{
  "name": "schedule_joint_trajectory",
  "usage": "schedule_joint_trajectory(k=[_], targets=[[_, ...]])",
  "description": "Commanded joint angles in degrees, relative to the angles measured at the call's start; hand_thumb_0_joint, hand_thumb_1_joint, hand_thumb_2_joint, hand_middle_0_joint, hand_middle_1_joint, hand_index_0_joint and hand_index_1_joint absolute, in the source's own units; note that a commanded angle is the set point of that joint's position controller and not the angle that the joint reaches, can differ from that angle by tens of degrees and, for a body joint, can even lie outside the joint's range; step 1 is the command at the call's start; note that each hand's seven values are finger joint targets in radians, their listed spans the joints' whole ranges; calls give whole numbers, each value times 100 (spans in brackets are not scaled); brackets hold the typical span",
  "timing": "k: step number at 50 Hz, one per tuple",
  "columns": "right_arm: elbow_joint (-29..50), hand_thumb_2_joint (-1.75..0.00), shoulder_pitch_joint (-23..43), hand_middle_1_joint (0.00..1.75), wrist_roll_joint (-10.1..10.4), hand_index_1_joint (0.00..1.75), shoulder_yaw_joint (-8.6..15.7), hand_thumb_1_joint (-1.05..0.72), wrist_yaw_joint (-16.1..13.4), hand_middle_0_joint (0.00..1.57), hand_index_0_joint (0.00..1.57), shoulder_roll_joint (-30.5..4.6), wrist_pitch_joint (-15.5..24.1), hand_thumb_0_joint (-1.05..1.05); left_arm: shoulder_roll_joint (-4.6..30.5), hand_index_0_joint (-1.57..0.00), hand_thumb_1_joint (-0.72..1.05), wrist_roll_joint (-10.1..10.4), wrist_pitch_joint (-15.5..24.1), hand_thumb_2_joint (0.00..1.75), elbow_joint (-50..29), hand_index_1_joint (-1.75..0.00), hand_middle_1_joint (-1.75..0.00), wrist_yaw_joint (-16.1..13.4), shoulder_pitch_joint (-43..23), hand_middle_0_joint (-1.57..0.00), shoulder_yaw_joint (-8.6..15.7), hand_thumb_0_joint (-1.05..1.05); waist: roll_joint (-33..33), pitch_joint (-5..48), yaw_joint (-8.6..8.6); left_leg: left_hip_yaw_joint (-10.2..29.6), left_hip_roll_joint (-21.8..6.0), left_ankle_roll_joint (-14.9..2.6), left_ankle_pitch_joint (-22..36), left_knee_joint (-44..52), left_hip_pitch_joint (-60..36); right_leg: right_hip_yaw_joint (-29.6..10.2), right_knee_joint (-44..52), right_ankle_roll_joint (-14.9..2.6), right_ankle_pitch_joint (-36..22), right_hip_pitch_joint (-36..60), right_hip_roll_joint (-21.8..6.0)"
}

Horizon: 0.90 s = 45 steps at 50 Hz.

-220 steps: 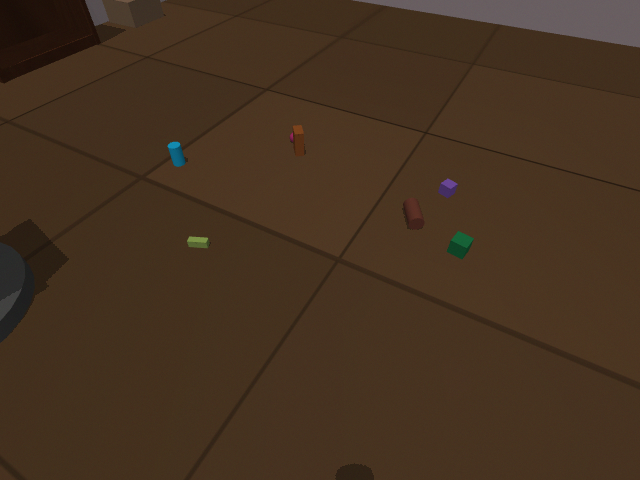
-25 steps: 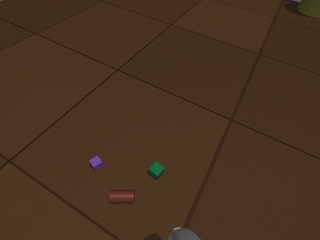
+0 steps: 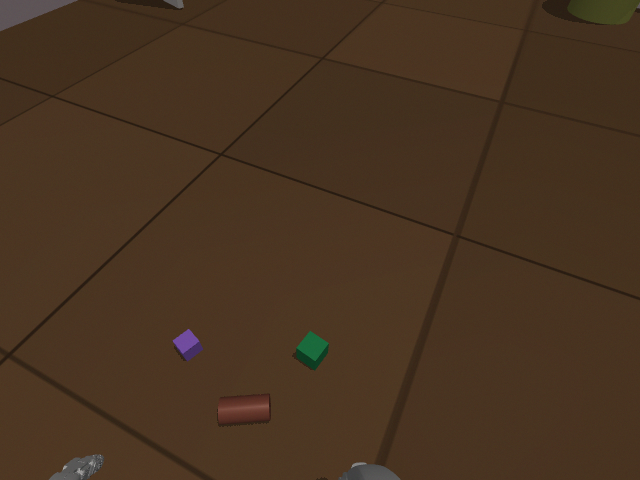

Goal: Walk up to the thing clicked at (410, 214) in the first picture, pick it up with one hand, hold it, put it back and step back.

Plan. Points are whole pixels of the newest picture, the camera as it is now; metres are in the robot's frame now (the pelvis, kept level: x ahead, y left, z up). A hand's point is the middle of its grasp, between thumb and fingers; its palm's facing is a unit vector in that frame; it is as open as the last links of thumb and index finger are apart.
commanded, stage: walk up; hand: left
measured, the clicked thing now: (245, 408) +0.43 +0.20 -0.69
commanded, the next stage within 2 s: none
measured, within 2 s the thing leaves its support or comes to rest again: neither
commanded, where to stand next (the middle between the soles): +0.07 -0.08 m, yaw +4 degrees
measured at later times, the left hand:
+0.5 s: hand out of the picture +0.08 +0.16 -0.14, palm faces +0.05 -0.95 -0.31, open 7.4 cm
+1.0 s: hand out of the picture -0.01 +0.21 -0.10, palm faces +0.06 -0.85 -0.52, open 7.4 cm
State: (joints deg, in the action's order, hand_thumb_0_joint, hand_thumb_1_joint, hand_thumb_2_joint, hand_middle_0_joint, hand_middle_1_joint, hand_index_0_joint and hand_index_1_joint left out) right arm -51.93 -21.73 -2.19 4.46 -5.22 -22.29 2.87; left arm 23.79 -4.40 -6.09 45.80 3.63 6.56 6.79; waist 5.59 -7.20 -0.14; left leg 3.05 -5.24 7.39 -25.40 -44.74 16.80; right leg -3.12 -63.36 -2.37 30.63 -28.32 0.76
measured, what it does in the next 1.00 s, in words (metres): steps to the right: left foot, then right foot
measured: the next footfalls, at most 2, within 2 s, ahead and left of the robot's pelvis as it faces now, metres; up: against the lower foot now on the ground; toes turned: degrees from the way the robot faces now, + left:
left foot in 0.40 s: +0.10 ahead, +0.04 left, +0.00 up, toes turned +3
right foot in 0.62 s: +0.04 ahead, -0.22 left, +0.00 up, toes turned +1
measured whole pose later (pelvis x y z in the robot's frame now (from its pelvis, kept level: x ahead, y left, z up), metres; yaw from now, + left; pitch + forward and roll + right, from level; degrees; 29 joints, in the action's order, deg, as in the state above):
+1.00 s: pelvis -0.02 -0.10 +0.02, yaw +3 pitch -3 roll +4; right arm -54.7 -6.2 -1.8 5.0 1.5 -23.5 -1.4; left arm 25.1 -1.1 1.9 54.2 -2.5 13.8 3.7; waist 0.9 -9.2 2.4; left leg -0.3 0.3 2.2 -17.1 -37.1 16.8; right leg -4.2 -46.6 1.0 22.9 -20.2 -5.8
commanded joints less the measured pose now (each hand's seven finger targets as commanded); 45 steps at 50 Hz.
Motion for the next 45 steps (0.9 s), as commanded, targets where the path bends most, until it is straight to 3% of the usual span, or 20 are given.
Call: schedule_joint_trajectory(k=[1, 2, 3, 4, 5, 6, 9, 14, 19, 21, 22, 23, 25, 29, 31, 32, 33, 34, 38, 45], targets=[[767, -90, 1004, 30, -25, 30, 555, -90, -312, 20, 20, -2231, 238, 0, 1310, -20, 90, 72, 245, 90, -377, -30, -30, 71, 625, -20, 520, 0, -1212, 469, 778, 1208, -1333, -1741, 1955, 975, 975, -499, 1407, 130, -763, 825, -659], [717, -90, 1004, 30, 12, 30, 414, -90, -277, 20, 20, -1873, 211, 0, 1265, -20, 90, 67, 270, 90, -186, -30, -30, 55, 1238, -20, 559, 0, -621, 812, 1053, 259, -576, -1233, 1971, 20, 1175, -154, 2480, 91, -1292, 1810, -375], [648, -90, 787, 30, 70, 30, 289, -90, -231, 20, 20, -1486, 174, 0, 1534, -20, 90, 15, 296, 90, -167, -30, -30, 18, 1625, -20, 639, 0, 1024, 880, 1278, -323, 393, -864, 794, -1798, 1980, -932, 3442, -92, -1830, 2456, -598], [615, -90, 339, 30, 157, 30, 210, -90, -287, 20, 20, -1324, 136, 0, 1743, -20, 90, -16, 341, 90, -422, -30, -30, -7, 1208, -20, 597, 0, 1678, 866, 913, -51, 883, -755, -1311, -2297, 2999, -2279, 3486, -624, -3024, 2793, -1221], [453, -90, 75, 30, 167, 30, 256, -90, -356, 20, 20, -1482, 105, 0, 1618, -20, 90, 19, 282, 90, -652, -30, -30, -44, 772, -20, 542, 0, 1017, 965, 706, -40, 665, -774, -1326, -2564, 2772, -2463, 3508, -1212, -3581, 2450, -1559], [361, -90, 22, 30, 195, 30, 292, -90, -383, 20, 20, -1529, 121, 0, 1678, -20, 90, 57, 270, 90, -835, -30, -30, -93, 446, -20, 538, 0, 984, 1061, 532, -114, 570, -854, -1264, -2755, 2408, -2755, 3802, -1380, -3546, 1993, -1742], [26, -90, -180, 30, 261, 30, 215, -90, -292, 20, 20, -1525, 123, 0, 1173, -20, 90, 67, 280, 90, -882, -30, -30, -189, 284, -20, 329, 0, 300, 728, 272, -159, 335, -915, -605, -2503, 2083, -1729, 3137, -1105, -4075, 1765, -1237], [192, -90, 34, 30, 180, 30, 49, -90, -5, 20, 20, -1119, 126, 0, 961, -20, 90, 244, 490, 90, -610, -30, -30, -348, 470, -20, 65, 0, -112, 867, 190, -98, 280, -1023, -195, -1204, 1345, -1599, 3040, -1232, -4225, 1676, -1454], [245, -90, 190, 30, 140, 30, 42, -90, 171, 20, 20, -1023, 98, 0, 1057, -20, 90, 460, 599, 90, -373, -30, -30, -453, 192, -20, -106, 0, -484, 823, -199, -183, 383, -1093, 1715, 1107, -501, -1158, 2630, -383, -4108, 769, -1297], [408, -90, 512, 30, 73, 30, 168, -90, 162, 20, 20, -1595, 120, 0, 815, -20, 90, 529, 664, 90, -294, -30, -30, -448, 423, -20, -181, 0, -1732, 1133, -132, 1981, -989, -1880, 2549, 1787, -1114, -420, 1201, 437, -2540, 93, -379], [569, -90, 982, 30, 113, 30, 149, -90, 194, 20, 20, -1741, 119, 0, 862, -20, 90, 532, 601, 90, -70, -30, -30, -496, 748, -20, -117, 0, -1731, 1172, 58, 2716, -1959, -2763, 2737, 1879, -553, -3, 622, 642, 211, 400, -25], [599, -90, 1280, 30, 138, 30, 175, -90, 202, 20, 20, -1756, 123, 0, 1092, -20, 90, 475, 577, 90, 89, -30, -30, -531, 782, -20, -53, 0, -1643, 1028, 99, 3017, -2277, -3046, 2855, 1698, 84, -738, 278, 488, 828, 819, -382], [523, -90, 1309, 30, 137, 30, 40, -90, 204, 20, 20, -1412, 85, 0, 1044, -20, 90, 410, 601, 90, 219, -30, -30, -450, 539, -20, -17, 0, -978, 945, 79, 1638, -1434, -2530, 3054, 1566, 148, -363, 581, 310, 592, 903, -229], [399, -90, 1853, 30, 138, 30, -14, -90, 352, 20, 20, -1387, -92, 0, 745, -20, 90, 500, 777, 90, 594, -30, -30, -435, 973, -20, -108, 0, -1334, 877, 367, 443, -435, -1505, 1980, 1059, 260, 473, 3065, 146, -1326, 1633, -21], [491, -90, 1786, 30, 145, 30, 9, -90, 424, 20, 20, -1230, -280, 0, 1208, -20, 90, 380, 964, 90, 696, -30, -30, -583, 1080, -20, 8, 0, -742, 848, 289, 65, -3, -1161, 2297, -185, 577, -694, 3541, 0, -2181, 1837, -488], [604, -90, 1805, 30, 139, 30, -16, -90, 446, 20, 20, -1084, -329, 0, 1616, -20, 90, 302, 1044, 90, 654, -30, -30, -664, 1096, -20, 80, 0, -62, 632, 299, 69, 392, -920, 1187, -742, 1585, -2122, 3907, -334, -2740, 2124, -1438], [664, -90, 1950, 30, 56, 30, 78, -90, 409, 20, 20, -1170, -418, 0, 2060, -20, 90, 317, 1040, 90, 596, -30, -30, -717, 838, -20, 140, 0, 213, 599, 270, 370, 383, -912, -853, -1104, 1525, -2924, 4014, -1163, -3110, 1466, -2419], [615, -90, 2057, 30, 9, 30, 168, -90, 419, 20, 20, -1300, -452, 0, 2031, -20, 90, 299, 1051, 90, 535, -30, -30, -737, 677, -20, 151, 0, 63, 373, 231, 540, 268, -880, -937, -1484, 1350, -3137, 4077, -1426, -3031, 969, -2538], [465, -90, 1809, 30, 117, 30, 204, -90, 589, 20, 20, -1087, -454, 0, 1493, -20, 90, 265, 1108, 90, 528, -30, -30, -788, 628, -20, 65, 0, -34, 415, 96, 400, 327, -878, -99, -1394, 1533, -1469, 3478, -861, -3670, 1745, -1606], [334, -90, 1728, 30, 126, 30, 216, -90, 660, 20, 20, -935, -366, 0, 1480, -20, 90, 234, 1045, 90, 299, -30, -30, -687, 562, -20, 14, 0, 721, 898, 87, -366, 400, -762, 144, 794, 184, -775, 3079, -775, -3108, 1545, -1257]])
